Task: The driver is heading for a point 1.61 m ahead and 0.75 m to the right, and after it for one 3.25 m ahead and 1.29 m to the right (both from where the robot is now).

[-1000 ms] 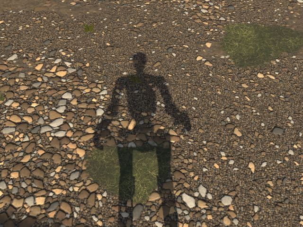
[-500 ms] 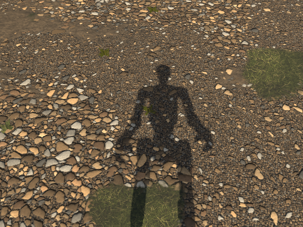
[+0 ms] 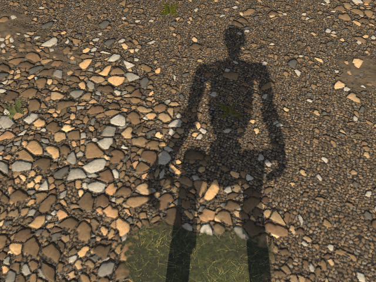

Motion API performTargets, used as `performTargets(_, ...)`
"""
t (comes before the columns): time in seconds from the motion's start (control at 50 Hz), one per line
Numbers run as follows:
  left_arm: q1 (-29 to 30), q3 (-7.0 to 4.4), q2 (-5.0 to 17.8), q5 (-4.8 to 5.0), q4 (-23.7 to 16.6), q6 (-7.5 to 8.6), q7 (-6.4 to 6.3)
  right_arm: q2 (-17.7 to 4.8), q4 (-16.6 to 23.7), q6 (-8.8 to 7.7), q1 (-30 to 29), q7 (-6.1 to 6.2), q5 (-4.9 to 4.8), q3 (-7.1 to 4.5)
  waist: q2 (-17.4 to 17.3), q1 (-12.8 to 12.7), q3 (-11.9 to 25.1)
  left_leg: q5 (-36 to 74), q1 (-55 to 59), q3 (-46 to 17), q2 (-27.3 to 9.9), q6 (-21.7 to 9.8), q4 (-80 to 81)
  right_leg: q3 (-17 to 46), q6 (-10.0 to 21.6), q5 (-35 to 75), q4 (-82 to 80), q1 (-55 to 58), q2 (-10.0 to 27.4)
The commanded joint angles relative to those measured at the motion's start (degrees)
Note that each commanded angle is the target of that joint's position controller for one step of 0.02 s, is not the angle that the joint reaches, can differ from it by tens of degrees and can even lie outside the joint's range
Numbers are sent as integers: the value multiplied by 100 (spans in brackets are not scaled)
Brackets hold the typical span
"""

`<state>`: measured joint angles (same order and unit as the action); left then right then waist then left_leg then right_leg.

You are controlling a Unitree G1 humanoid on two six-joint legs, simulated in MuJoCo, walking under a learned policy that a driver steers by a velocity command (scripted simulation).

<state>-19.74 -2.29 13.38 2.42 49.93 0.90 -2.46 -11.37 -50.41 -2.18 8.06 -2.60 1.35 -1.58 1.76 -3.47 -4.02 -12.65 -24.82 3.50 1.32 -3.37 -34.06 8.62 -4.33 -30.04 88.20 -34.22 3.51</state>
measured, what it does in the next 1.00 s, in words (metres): walks ahead, turning right: right foot, then left foot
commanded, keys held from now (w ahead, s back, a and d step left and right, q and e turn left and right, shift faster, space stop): e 0.98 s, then no key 0.02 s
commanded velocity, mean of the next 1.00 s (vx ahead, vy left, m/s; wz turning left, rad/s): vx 0.03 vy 0.00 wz -0.53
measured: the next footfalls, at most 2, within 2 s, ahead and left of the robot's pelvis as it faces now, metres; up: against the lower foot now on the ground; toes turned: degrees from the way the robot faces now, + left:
right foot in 0.28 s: +0.14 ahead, -0.15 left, +0.00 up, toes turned -11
left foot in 0.82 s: +0.22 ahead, +0.05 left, +0.00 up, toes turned -35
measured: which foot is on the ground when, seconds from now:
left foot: down 0.00-0.28, up 0.30-0.80, down 0.82-1.00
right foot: up 0.00-0.26, down 0.28-0.82, up 0.84-1.00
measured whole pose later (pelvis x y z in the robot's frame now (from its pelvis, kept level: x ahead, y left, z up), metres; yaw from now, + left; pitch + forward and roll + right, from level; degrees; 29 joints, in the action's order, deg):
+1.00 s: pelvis +0.13 -0.03 +0.02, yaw -35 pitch +2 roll +0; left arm -13.3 -6.5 20.8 1.2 35.8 -3.6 -1.0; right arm -14.9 -42.4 0.5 7.4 0.7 0.6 -4.9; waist 2.8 -0.1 -1.7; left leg -14.4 -13.7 0.2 -0.2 -0.8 -25.8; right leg 7.8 -4.6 -23.0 63.9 -31.9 -4.7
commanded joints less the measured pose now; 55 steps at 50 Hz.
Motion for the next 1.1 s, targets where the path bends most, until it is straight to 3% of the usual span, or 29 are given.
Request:
performTargets(0.02, -628, -118, 240, -222, -396, -121, -140, -1051, 482, -150, -430, 160, 71, -265, -754, -175, 901, 3692, 409, -1070, -2015, -1227, 1518, -293, -168, 1135, -1975, 264, 394)
performTargets(0.08, 33, -148, 288, -141, -712, -7, 0, -1061, 436, -142, -253, 392, 27, -308, -1035, 38, 1208, 4178, 904, -557, -1862, -1008, 1460, -450, -122, 2022, -3394, 662, 285)
performTargets(0.12, 272, -169, 299, -160, -840, -57, 99, -1143, 457, -34, -278, 472, -65, -350, -958, 95, 1275, 3732, 1110, -390, -1963, -946, 1493, -629, -30, 2244, -3804, 852, 165)
performTargets(0.22, 861, -334, 477, -232, -1236, -306, 299, -1272, 472, 202, -248, 511, -242, -483, -790, 203, 668, 1368, 1105, -250, -2124, -532, 1276, -853, 461, 1704, -4673, 1031, 2)
performTargets(0.26, 739, -429, 567, -249, -1231, -295, 318, -1173, 421, 243, -85, 475, -264, -504, -436, 161, 579, 674, 986, 40, -1819, -124, 571, -1016, 725, 2141, -5467, 1632, -217)
performTargets(0.28, 540, -582, 1017, -237, -1237, -265, 263, -950, 364, 269, 252, 431, -137, -470, 586, 246, 563, -35, 472, 577, -1237, 319, -726, -233, 1007, 4030, -6059, 2243, 171)
performTargets(0.3, 342, -681, 1643, -289, -1408, -211, 207, -743, 664, 267, 174, 402, 44, -372, 2034, 290, 674, -2601, -1325, 668, -274, 898, -2880, 2028, 2052, 5784, -6307, 3250, 1516)
performTargets(0.32, -5, -600, 1511, -404, -1411, -110, 298, -827, 813, 247, -293, 378, -46, -372, 1287, -75, 1471, -2911, -1733, -557, -21, 821, -3755, 2641, 2663, 5297, -6539, 3520, 1772)
performTargets(0.34, 189, -588, 1482, -440, -1454, -21, 323, -939, 915, 246, -665, 410, -164, -394, 826, -96, 1311, -2525, -2082, -774, -65, 717, -4132, 2308, 2556, 5077, -6566, 3502, 1605)
performTargets(0.36, 551, -558, 1356, -314, -1511, 3, 274, -1009, 856, 269, -657, 474, -147, -430, 416, 69, 1206, -1955, -2161, -883, -182, 632, -4036, 1888, 2211, 4825, -6518, 3336, 1365)
performTargets(0.38, 875, -503, 1211, -185, -1582, -49, 210, -1122, 780, 315, -578, 537, -82, -473, 218, 216, 1145, -1488, -2011, -944, -316, 636, -3798, 1557, 1931, 4613, -6511, 3068, 1197)
performTargets(0.42, 1135, -474, 1172, -187, -1707, -152, 129, -1102, 804, 374, -544, 533, -46, -491, 388, 388, 1198, -916, -1431, -874, -250, 675, -3520, 1234, 1671, 4347, -6563, 2558, 839)
performTargets(0.46, 1113, -486, 1229, -204, -1778, -162, 116, -991, 822, 386, -460, 469, -93, -484, 300, 424, 1280, -580, -1143, -890, -149, 694, -3163, 1139, 1574, 3869, -6653, 2421, 660)
performTargets(0.52, 1002, -508, 1271, -185, -1808, -194, 52, -876, 947, 375, -690, 451, -90, -460, 396, 317, 1181, -382, -1187, -978, -95, 797, -2355, 1320, 1545, 3001, -6725, 2503, 557)
performTargets(0.62, 967, -529, 1336, -227, -1893, -278, 8, -912, 1059, 281, -869, 416, -128, -467, 642, 195, 957, -441, -843, -1100, -11, 823, -1359, 1825, 1556, 1461, -6899, 2277, 433)
performTargets(0.74, 941, -516, 1341, -204, -1962, -353, 71, -993, 1127, 89, -753, 286, -178, -487, 831, 150, 942, -869, -41, -1057, 152, 634, -285, 2370, 1640, 2013, -6656, 2337, 321)
performTargets(0.8, 1106, -477, 1270, -94, -2007, -378, 58, -1074, 1006, 34, -157, 219, -150, -554, 693, 508, 991, 136, 1209, -906, 37, 420, 1206, 2305, 1344, 2379, -6270, 1941, -11)
performTargets(0.82, 971, -427, 1072, -106, -2005, -373, 58, -1338, 971, 45, 121, 228, -93, -633, 155, 520, 1153, 581, 2090, -1388, -699, 158, 1371, 1920, 1037, 1381, -5626, 1245, -336)
performTargets(0.84, 697, -378, 852, -60, -2089, -332, 67, -1867, 1010, 119, 34, 254, 22, -716, -1561, 206, 1013, 1496, 2481, -2772, -1867, -655, 1577, 608, 639, -198, -4370, 52, -1319)
performTargets(0.86, 726, -529, 1363, -136, -2101, -241, 52, -1634, 1068, 105, 26, 244, 123, -680, -1663, 315, 941, 1796, 2054, -3479, -2453, -1341, 1680, 433, 340, -692, -3114, -260, -1146)
performTargets(0.88, 611, -635, 1636, -172, -1984, -237, 79, -1374, 1187, 106, -295, 281, 37, -591, -1249, 178, 806, 1896, 1882, -2941, -2327, -1277, 1565, 377, 191, -275, -2435, -290, -900)
performTargets(0.92, 447, -634, 1444, -157, -1743, -349, 84, -1077, 1277, 157, -597, 342, -100, -500, -913, 142, 652, 1522, 1864, -1974, -1622, -781, 1439, 264, 26, 434, -1996, -403, -823)
performTargets(0.96, 531, -538, 1134, -127, -1768, -405, 149, -1099, 1230, 199, -458, 356, -109, -482, -929, 240, 526, 2034, 1839, -1450, -1436, -766, 1469, -57, -88, 763, -2029, -486, -728)
performTargets(1.02, 950, -420, 879, -118, -1934, -376, 164, -1256, 1103, 278, -52, 381, -64, -522, -1067, 516, 657, 2465, 2193, -1242, -1506, -910, 1464, -341, -197, 792, -2757, -403, -522)
performTargets(1.1, 1115, -297, 722, -203, -1974, -308, 205, -1503, 1043, 313, -112, 322, -136, -561, -1179, 559, 793, 2396, 1867, -949, -1547, -903, 1445, -698, -86, 732, -4162, 719, -361)
Velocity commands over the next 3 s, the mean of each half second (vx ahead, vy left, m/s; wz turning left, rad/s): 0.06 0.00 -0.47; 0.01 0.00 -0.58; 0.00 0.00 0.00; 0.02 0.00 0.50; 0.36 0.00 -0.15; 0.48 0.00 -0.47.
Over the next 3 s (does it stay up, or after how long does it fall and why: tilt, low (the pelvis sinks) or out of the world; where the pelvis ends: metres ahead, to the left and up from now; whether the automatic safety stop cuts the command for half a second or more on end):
stays up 0.57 -0.25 0.02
